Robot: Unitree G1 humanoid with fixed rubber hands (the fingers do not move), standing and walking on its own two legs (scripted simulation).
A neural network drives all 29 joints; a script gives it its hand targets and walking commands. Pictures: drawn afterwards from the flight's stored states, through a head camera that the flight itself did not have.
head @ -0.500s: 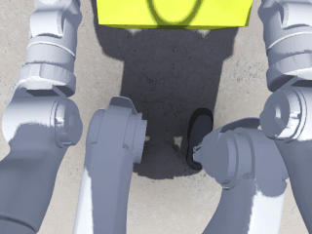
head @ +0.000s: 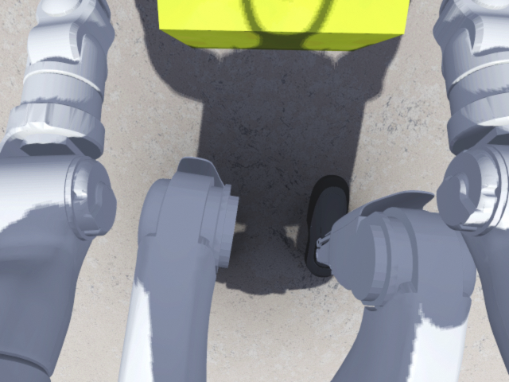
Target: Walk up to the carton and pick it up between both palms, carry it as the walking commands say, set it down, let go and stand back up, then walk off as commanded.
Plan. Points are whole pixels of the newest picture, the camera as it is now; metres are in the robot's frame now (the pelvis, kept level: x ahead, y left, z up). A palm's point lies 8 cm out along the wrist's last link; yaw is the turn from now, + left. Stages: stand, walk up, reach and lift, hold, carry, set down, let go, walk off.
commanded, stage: set down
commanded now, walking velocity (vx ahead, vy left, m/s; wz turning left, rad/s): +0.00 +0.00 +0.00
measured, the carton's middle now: out of the picture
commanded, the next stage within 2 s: let go in 1.40 s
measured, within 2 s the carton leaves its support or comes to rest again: neither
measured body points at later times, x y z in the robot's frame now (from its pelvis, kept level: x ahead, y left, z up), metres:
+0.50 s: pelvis -0.01 +0.00 +0.04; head +0.35 +0.01 +0.29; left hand +0.56 +0.24 -0.06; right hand +0.57 -0.20 -0.08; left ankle +0.10 +0.11 -0.32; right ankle +0.13 -0.12 -0.32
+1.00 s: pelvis -0.02 +0.01 +0.16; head +0.34 +0.01 +0.42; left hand +0.56 +0.25 +0.08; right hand +0.57 -0.19 +0.08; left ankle +0.09 +0.11 -0.32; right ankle +0.13 -0.12 -0.32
